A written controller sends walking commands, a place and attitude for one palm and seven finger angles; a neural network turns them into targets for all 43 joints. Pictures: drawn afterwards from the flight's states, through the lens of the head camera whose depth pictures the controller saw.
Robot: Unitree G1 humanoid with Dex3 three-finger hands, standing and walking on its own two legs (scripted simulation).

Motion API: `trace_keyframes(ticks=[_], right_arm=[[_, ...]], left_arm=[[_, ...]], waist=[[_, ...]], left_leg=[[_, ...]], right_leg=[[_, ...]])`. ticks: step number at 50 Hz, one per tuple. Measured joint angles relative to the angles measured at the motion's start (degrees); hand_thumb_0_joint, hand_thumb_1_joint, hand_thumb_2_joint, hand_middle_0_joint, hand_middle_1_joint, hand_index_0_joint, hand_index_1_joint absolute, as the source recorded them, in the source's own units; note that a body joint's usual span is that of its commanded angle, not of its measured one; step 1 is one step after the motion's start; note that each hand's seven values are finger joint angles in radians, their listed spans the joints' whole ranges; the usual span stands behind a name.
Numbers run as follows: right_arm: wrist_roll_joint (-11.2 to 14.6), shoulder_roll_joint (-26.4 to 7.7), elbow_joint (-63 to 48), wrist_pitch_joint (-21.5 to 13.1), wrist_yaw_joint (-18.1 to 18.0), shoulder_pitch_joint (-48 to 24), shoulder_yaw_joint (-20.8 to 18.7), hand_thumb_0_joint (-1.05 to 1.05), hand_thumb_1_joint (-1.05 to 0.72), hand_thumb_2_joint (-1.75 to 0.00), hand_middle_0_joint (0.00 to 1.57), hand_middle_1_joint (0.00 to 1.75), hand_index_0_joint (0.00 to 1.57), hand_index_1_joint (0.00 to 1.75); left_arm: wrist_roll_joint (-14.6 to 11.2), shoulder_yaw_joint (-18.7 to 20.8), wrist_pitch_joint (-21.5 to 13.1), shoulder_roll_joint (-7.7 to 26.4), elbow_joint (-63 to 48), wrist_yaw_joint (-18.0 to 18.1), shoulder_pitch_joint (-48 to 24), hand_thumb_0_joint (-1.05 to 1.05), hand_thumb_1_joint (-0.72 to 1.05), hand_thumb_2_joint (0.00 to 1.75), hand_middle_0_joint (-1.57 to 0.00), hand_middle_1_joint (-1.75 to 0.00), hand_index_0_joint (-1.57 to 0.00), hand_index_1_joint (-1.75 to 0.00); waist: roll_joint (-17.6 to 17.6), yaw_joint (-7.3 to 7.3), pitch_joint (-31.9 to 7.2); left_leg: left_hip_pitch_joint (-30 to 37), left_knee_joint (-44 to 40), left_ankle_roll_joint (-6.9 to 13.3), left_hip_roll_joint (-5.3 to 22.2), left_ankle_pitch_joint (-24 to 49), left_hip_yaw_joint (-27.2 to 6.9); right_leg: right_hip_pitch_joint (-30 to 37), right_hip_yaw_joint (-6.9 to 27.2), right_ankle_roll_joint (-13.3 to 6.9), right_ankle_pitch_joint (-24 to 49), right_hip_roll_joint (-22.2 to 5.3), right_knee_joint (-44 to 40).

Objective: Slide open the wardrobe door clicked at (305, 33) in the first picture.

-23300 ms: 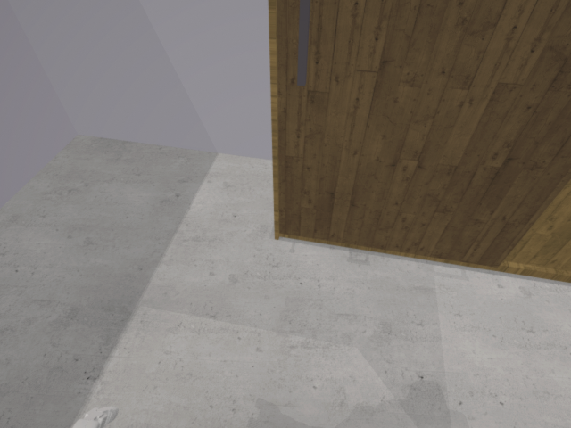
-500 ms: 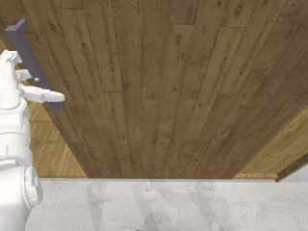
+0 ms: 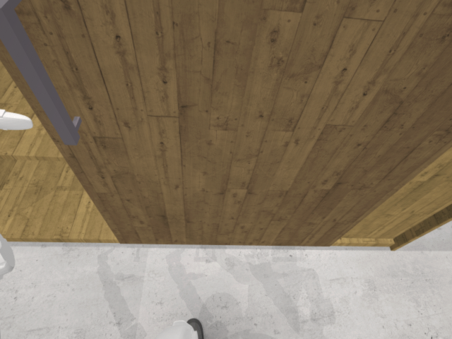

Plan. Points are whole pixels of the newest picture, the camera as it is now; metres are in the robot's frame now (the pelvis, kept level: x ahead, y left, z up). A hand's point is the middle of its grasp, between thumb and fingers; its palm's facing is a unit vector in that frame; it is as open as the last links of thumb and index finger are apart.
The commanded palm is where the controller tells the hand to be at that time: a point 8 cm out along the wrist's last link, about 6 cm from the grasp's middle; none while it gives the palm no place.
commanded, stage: slip the hand off the handle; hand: left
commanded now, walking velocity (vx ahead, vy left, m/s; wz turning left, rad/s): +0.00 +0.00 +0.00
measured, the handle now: (47, 80) +0.49 +0.30 +0.16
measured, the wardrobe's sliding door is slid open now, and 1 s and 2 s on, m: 0.57 0.57 0.57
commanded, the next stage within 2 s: draw the hand back to the body in 0.86 s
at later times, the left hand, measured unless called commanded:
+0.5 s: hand out of the picture +0.35 +0.39 +0.16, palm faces +0.51 -0.84 -0.20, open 14.7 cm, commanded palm +0.31 +0.40 +0.17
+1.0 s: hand out of the picture +0.32 +0.36 +0.16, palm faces +0.48 -0.85 -0.22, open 14.7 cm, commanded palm +0.27 +0.39 +0.17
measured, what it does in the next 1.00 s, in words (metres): stands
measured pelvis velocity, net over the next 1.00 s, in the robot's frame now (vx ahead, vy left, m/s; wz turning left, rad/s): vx -0.02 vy -0.01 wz -0.02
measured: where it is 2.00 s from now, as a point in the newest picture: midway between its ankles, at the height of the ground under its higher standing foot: outside the picture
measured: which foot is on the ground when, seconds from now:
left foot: down 0.00-1.00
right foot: down 0.00-1.00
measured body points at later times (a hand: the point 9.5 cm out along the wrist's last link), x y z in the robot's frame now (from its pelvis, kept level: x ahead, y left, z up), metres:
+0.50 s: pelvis +0.00 +0.01 +0.00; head +0.01 +0.02 +0.45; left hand +0.31 +0.43 +0.17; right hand +0.13 -0.25 -0.08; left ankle +0.10 +0.05 -0.72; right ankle -0.04 -0.11 -0.72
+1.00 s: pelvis -0.02 -0.01 +0.00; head -0.02 +0.01 +0.45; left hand +0.29 +0.40 +0.18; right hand +0.11 -0.26 -0.08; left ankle +0.10 +0.04 -0.72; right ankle -0.04 -0.11 -0.72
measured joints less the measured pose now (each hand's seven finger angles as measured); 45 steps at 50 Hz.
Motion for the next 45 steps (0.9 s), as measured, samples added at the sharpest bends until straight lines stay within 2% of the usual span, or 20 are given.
trace_keyframes(ticks=[5, 9, 14, 18, 22, 27, 33, 39, 45], right_arm=[[-0.08, 0.25, -1.26, 0.58, 0.33, 1.08, -0.19, 0.00, -0.90, -0.90, 0.20, 0.30, 0.20, 0.30], [0.38, 0.69, -1.94, 1.33, 0.67, 1.66, -0.22, 0.01, -0.90, -0.90, 0.20, 0.30, 0.20, 0.30], [1.14, 1.64, -3.18, 1.65, 0.92, 1.39, -0.16, 0.01, -0.90, -0.90, 0.20, 0.30, 0.20, 0.30], [1.61, 2.19, -4.13, 0.91, 0.82, -0.18, -0.01, 0.01, -0.90, -0.90, 0.20, 0.30, 0.20, 0.30], [2.14, 2.60, -4.50, -0.31, 0.19, -2.87, 0.53, 0.01, -0.90, -0.90, 0.20, 0.30, 0.20, 0.30], [2.58, 2.48, -5.13, -2.37, -0.73, -5.97, 1.20, 0.01, -0.90, -0.90, 0.20, 0.30, 0.20, 0.30], [2.64, 2.29, -4.75, -4.56, -1.59, -8.66, 2.04, 0.01, -0.90, -0.90, 0.20, 0.30, 0.20, 0.30], [2.52, 2.68, -4.13, -6.02, -1.65, -8.78, 2.69, 0.01, -0.90, -0.90, 0.20, 0.30, 0.20, 0.30], [2.20, 2.80, -3.33, -6.57, -1.55, -6.71, 2.88, 0.01, -0.90, -0.90, 0.20, 0.30, 0.20, 0.30]], left_arm=[[-0.08, 1.33, -0.19, 0.28, -1.80, -0.82, 2.48, -0.02, -0.55, 0.20, -0.25, -1.15, -0.25, -1.15], [-2.26, 2.99, -0.18, -1.78, -6.52, -1.75, 8.12, -0.02, -0.55, 0.20, -0.25, -1.15, -0.25, -1.15], [-4.36, 4.70, 2.17, -5.21, -15.41, -1.72, 16.54, -0.02, -0.55, 0.20, -0.25, -1.15, -0.25, -1.15], [-5.78, 3.98, 3.95, -8.41, -24.62, -0.69, 22.71, -0.02, -0.55, 0.20, -0.25, -1.15, -0.25, -1.15], [-7.52, 3.48, 6.42, -10.23, -29.20, -0.15, 25.46, -0.02, -0.55, 0.20, -0.25, -1.15, -0.25, -1.15], [-7.53, 1.07, 9.42, -11.05, -31.60, 0.39, 26.33, -0.02, -0.55, 0.20, -0.25, -1.15, -0.25, -1.15], [-8.06, -1.27, 9.37, -12.08, -32.55, 0.02, 26.33, -0.02, -0.55, 0.20, -0.25, -1.15, -0.25, -1.15], [-8.32, -1.49, 9.06, -12.13, -32.28, -0.44, 26.83, -0.02, -0.55, 0.20, -0.25, -1.15, -0.25, -1.15], [-7.72, -0.11, 9.24, -10.92, -30.73, -0.14, 26.51, -0.02, -0.55, 0.20, -0.25, -1.15, -0.25, -1.15]], waist=[[0.68, -0.10, -0.54], [1.33, 0.63, -1.28], [1.51, 1.83, -2.08], [1.74, 3.21, -1.94], [1.71, 4.65, -1.68], [1.75, 6.36, -0.93], [1.75, 7.72, 0.04], [1.77, 7.92, 0.25], [1.79, 6.95, 0.18]], left_leg=[[-0.60, 0.36, 0.29, 0.17, -0.43, 0.69], [0.36, 0.27, 0.53, 0.34, -0.97, 1.48], [2.55, -0.18, 0.62, 0.37, -1.42, 2.11], [4.58, -0.70, 0.62, 0.06, -1.30, 1.94], [6.22, -1.48, 0.47, -0.37, -0.64, 1.34], [7.71, -2.60, -0.03, -1.13, 0.51, 0.02], [8.82, -3.58, -0.79, -2.54, 1.11, -2.43], [9.34, -3.56, -1.12, -3.09, 0.94, -4.10], [9.04, -2.70, -1.43, -3.05, 0.86, -5.02]], right_leg=[[-0.79, 0.77, 0.28, -0.05, 0.01, 0.24], [0.04, 1.67, 0.57, -0.02, 0.05, -0.22], [2.15, 2.41, 0.78, 0.01, 0.05, -1.00], [4.26, 2.24, 0.90, 0.06, -0.14, -1.50], [5.93, 1.58, 0.83, 0.25, -0.37, -1.84], [7.41, 0.56, 0.68, 0.67, -0.59, -2.08], [8.33, 0.69, 0.11, 1.37, -0.15, -2.33], [8.60, 1.35, -0.34, 1.90, 0.54, -2.43], [8.24, 1.93, -0.69, 1.97, 1.29, -1.93]])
